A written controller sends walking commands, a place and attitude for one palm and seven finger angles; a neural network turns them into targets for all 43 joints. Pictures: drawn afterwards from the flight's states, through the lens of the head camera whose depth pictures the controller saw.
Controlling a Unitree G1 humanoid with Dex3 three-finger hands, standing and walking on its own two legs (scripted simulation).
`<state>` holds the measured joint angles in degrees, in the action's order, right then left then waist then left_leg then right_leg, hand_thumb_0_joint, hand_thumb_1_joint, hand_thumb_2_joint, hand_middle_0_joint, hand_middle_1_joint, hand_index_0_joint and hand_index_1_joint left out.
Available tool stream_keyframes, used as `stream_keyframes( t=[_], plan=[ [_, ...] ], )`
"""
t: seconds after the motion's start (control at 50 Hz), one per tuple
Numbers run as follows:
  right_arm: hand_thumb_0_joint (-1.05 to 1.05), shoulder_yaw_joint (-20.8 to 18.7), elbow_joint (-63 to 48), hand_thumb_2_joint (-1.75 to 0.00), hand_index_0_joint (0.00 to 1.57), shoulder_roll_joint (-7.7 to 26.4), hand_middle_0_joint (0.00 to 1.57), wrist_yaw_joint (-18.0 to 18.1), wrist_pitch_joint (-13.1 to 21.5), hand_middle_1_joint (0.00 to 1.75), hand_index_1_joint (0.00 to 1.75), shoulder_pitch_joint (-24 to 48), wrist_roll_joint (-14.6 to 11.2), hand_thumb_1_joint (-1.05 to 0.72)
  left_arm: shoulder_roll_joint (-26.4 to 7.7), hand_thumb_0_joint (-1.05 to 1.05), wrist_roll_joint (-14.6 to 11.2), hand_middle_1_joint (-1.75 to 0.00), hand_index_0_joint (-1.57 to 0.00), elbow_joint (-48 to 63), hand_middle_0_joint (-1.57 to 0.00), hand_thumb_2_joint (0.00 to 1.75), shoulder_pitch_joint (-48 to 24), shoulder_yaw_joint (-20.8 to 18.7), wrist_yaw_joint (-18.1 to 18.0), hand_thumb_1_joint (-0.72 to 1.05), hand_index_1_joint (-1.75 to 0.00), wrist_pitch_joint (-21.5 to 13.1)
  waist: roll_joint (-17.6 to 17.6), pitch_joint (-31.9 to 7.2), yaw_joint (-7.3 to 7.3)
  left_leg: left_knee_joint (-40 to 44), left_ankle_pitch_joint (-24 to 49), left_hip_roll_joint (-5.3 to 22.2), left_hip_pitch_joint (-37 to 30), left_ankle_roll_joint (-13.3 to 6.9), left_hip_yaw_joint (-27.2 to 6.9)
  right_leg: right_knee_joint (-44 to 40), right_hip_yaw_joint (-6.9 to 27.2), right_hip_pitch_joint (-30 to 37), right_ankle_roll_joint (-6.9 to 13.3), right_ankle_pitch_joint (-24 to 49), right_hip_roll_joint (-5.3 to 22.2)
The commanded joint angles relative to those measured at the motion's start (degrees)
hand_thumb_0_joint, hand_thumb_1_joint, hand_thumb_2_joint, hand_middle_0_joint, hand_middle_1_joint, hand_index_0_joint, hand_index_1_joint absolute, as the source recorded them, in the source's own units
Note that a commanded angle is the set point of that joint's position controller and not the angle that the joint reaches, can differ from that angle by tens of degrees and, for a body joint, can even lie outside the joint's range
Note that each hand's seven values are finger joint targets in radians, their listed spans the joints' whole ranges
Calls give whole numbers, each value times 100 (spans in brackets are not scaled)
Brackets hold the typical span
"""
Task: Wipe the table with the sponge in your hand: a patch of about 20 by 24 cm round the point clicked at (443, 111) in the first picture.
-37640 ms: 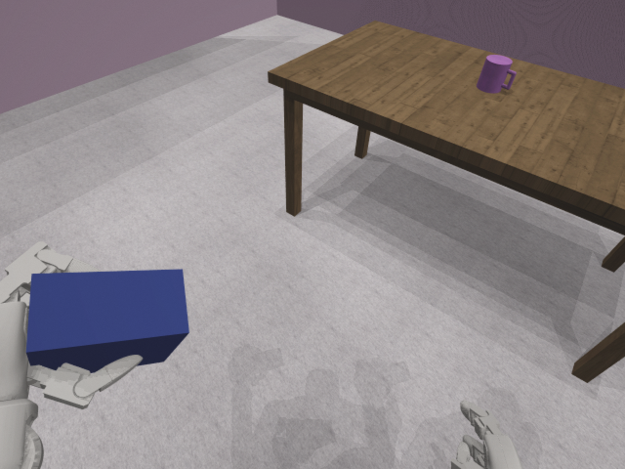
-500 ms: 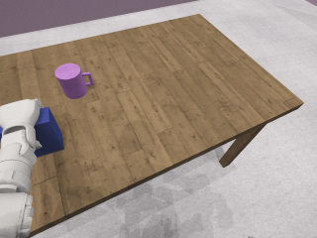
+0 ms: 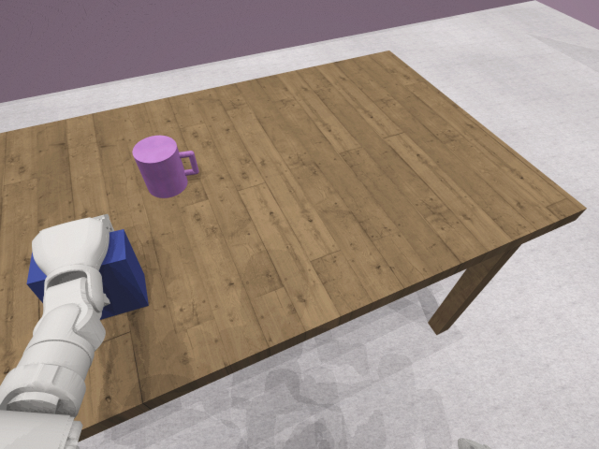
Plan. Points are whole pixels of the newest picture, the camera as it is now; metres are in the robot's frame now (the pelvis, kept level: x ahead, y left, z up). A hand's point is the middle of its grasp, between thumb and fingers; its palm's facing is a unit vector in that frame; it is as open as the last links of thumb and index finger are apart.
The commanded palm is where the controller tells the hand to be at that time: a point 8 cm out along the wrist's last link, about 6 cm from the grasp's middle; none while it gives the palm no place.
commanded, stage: wipe back along the first lane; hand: left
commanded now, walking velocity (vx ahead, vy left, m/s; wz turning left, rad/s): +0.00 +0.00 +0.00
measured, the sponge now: (99, 287) +0.34 +0.34 -0.03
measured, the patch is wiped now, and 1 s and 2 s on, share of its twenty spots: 1.00 1.00 1.00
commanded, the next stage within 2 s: lift the sponge slowly off the table in 1.08 s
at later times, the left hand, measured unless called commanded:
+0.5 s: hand (94, 302) +0.30 +0.31 +0.01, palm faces -0.04 -0.02 -1.00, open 10.4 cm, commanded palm +0.26 +0.28 +0.04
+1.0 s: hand (103, 333) +0.26 +0.28 +0.01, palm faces -0.04 -0.04 -1.00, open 10.4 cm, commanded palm +0.21 +0.25 +0.04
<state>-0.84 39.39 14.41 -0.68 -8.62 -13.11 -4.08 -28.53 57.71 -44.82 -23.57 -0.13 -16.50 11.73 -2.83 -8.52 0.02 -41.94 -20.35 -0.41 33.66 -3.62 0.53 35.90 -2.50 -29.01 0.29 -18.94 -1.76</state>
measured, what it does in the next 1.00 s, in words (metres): stands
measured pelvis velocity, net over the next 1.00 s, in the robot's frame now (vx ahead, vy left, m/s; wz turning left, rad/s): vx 0.00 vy -0.03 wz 0.01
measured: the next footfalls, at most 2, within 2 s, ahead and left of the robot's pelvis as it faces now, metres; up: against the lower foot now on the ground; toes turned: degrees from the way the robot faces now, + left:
none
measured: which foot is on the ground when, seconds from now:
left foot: down 0.00-1.00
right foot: down 0.00-1.00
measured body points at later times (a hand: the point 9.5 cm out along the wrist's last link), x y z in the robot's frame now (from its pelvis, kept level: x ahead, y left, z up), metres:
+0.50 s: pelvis +0.00 -0.01 +0.00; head +0.02 -0.02 +0.45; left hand +0.29 +0.30 +0.07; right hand +0.17 -0.25 -0.11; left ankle +0.00 +0.07 -0.72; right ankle -0.02 -0.13 -0.72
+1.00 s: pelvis +0.00 -0.03 +0.01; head +0.00 -0.05 +0.46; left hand +0.25 +0.27 +0.07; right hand +0.19 -0.26 -0.10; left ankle +0.00 +0.07 -0.72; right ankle -0.02 -0.13 -0.72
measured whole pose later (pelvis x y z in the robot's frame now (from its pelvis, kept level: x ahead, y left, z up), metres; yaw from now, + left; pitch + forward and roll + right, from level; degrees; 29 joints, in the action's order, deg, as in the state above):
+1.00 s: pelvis +0.00 -0.03 +0.01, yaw +1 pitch +6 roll -1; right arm -0.5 37.3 14.9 0.7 -6.2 -7.7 -4.3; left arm -21.6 56.2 -21.0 -0.7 3.7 -16.9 18.0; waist -4.2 -7.4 3.6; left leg -38.6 -19.5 -0.1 25.2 -1.7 0.0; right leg 35.2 -2.8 -21.8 2.0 -19.6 -2.2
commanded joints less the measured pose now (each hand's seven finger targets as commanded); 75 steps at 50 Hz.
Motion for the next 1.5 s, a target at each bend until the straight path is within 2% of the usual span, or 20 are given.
stream_keyframes(
  t=[0.0, 0.14, 0.28, 0.34, 0.38, 0.44, 0.58, 0.64, 0.72, 0.74, 0.78, 0.84, 0.9, 0.94, 1.02, 1.04, 1.1, 1.22, 1.24, 1.48],
  plan=[
    [0, -304, -702, -90, 20, 937, 20, 44, 199, 30, 30, 267, -1, -90, -625, 0, 8, -160, -120, 315, -120, 130, -398, 53, 221, 10, -160, 127, 173, -915, 14, 613, 1822, 70, -1255, 156, -479, -380, -105, 151, 394, 1192, -229],
    [0, -239, -831, -90, 20, 913, 20, 97, 237, 30, 30, 501, -24, -90, -622, 0, -67, -160, -120, 633, -120, 130, -104, 4, 294, 10, -160, 268, 198, -797, 99, 711, 1698, 23, -1164, 138, -422, -431, -62, 427, 409, 1262, -208],
    [0, -256, -938, -90, 20, 869, 20, 74, 296, 30, 30, 631, -12, -90, -193, 0, -95, -160, -120, 1146, -120, 130, 526, 299, 309, 10, -160, 292, 158, -784, 100, 639, 1831, -3, -1297, 141, -385, -402, -73, 485, 406, 1455, -216],
    [0, -248, -986, -90, 20, 858, 20, 66, 339, 30, 30, 763, -14, -90, -262, 0, -201, -160, -120, 1373, -120, 130, 1002, 88, 275, 10, -160, 341, 221, -840, 234, 659, 1977, 0, -1272, 145, -387, -403, -31, 677, 418, 1673, -211],
    [0, -256, -985, -90, 20, 835, 20, 57, 350, 30, 30, 773, -10, -90, 12, 0, -188, -160, -120, 1520, -120, 130, 1174, 336, 263, 10, -160, 382, 303, -739, 163, 623, 2007, -11, -1311, 138, -376, -383, -66, 631, 392, 1735, -209],
    [0, -226, -1006, -90, 20, 846, 20, 73, 364, 30, 30, 921, -18, -90, -176, 0, -238, -160, -120, 1697, -120, 130, 1327, 133, 241, 10, -160, 479, 300, -638, 257, 708, 1839, -29, -1224, 143, -382, -428, -3, 737, 418, 1664, -206],
    [0, -206, -1001, -90, 20, 794, 20, 128, 409, 30, 30, 998, -17, -90, 82, 0, -192, -160, -120, 1907, -120, 130, 1433, 414, 286, 10, -160, 551, 395, -529, 187, 713, 1641, -100, -1282, 112, -307, -475, 26, 811, 387, 1712, -181],
    [0, -197, -1030, -90, 20, 793, 20, 135, 441, 30, 30, 1093, -17, -90, -57, 0, -249, -160, -120, 2033, -120, 130, 1677, 207, 296, 10, -160, 524, 407, -574, 300, 750, 1625, -107, -1250, 112, -294, -512, 112, 954, 407, 1808, -173],
    [0, -200, -1069, -90, 20, 759, 20, 129, 479, 30, 30, 1112, -8, -90, 210, 0, -227, -160, -120, 2167, -120, 130, 1911, 438, 293, 10, -160, 518, 454, -518, 268, 726, 1632, -128, -1290, 104, -253, -507, 81, 945, 378, 1885, -158],
    [0, -195, -1074, -90, 20, 762, 20, 131, 486, 30, 30, 1170, -16, -90, 33, 0, -258, -160, -120, 2201, -120, 130, 2004, 222, 279, 10, -160, 517, 421, -538, 346, 754, 1624, -125, -1262, 110, -275, -527, 146, 1005, 401, 1890, -167],
    [0, -194, -1060, -90, 20, 752, 20, 143, 483, 30, 30, 1160, -13, -90, 177, 0, -237, -160, -120, 2253, -120, 130, 1888, 412, 264, 10, -160, 539, 434, -394, 243, 743, 1507, -137, -1273, 99, -260, -530, 110, 900, 379, 1773, -167],
    [0, -199, -1102, -90, 20, 739, 20, 144, 508, 30, 30, 1270, -10, -90, 224, 0, -254, -160, -120, 2378, -120, 130, 2094, 380, 266, 10, -160, 558, 483, -445, 344, 783, 1480, -134, -1275, 102, -265, -564, 149, 965, 396, 1734, -169],
    [0, -190, -1071, -90, 20, 749, 20, 148, 508, 30, 30, 1259, -21, -90, 223, 0, -232, -160, -120, 2405, -120, 130, 2111, 430, 259, 10, -160, 593, 585, -351, 288, 773, 1395, -154, -1263, 101, -268, -574, 132, 926, 365, 1695, -157],
    [0, -200, -1119, -90, 20, 720, 20, 145, 535, 30, 30, 1344, -21, -90, 218, 0, -276, -160, -120, 2552, -120, 130, 2400, 324, 239, 10, -160, 578, 443, -450, 399, 806, 1469, -149, -1286, 107, -254, -571, 196, 1047, 404, 1754, -167],
    [0, -195, -1156, -90, 20, 688, 20, 127, 556, 30, 30, 1390, -10, -90, 536, 0, -283, -160, -120, 2716, -120, 130, 2575, 659, 228, 10, -160, 633, 503, -324, 345, 807, 1427, -147, -1315, 100, -232, -558, 151, 995, 376, 1752, -156],
    [0, -190, -1174, -90, 20, 697, 20, 132, 558, 30, 30, 1445, -17, -90, 337, 0, -323, -160, -120, 2774, -120, 130, 2665, 416, 215, 10, -160, 646, 518, -349, 424, 848, 1387, -141, -1281, 106, -258, -588, 201, 1060, 398, 1691, -169],
    [0, -183, -1116, -90, 20, 709, 20, 142, 549, 30, 30, 1438, -20, -90, 433, 0, -259, -160, -120, 2724, -120, 130, 2557, 567, 212, 10, -160, 714, 668, -225, 357, 828, 1297, -150, -1308, 95, -249, -615, 159, 941, 362, 1581, -155],
    [0, -181, -1131, -90, 20, 675, 20, 193, 574, 30, 30, 1478, -3, -90, 267, 0, -239, -160, -120, 2957, -120, 130, 2425, 445, 219, 10, -160, 697, 447, -412, 398, 843, 1387, -187, -1408, 85, -207, -603, 231, 1150, 374, 1766, -135],
    [0, -183, -1127, -90, 20, 689, 20, 195, 577, 30, 30, 1518, -1, -90, 23, 0, -249, -160, -120, 3037, -120, 130, 2399, 189, 214, 10, -160, 678, 392, -472, 460, 874, 1422, -180, -1416, 93, -244, -619, 315, 1226, 404, 1831, -146],
    [0, -188, -1126, -90, 20, 622, 20, 223, 675, 30, 30, 1644, 51, -90, -123, 0, -255, -160, -120, 3743, -120, 130, 2436, 34, 148, 10, -160, 552, 192, -303, 467, 1038, 1416, -164, -1659, 75, -258, -755, 255, 1318, 385, 1620, -147]
  ],
)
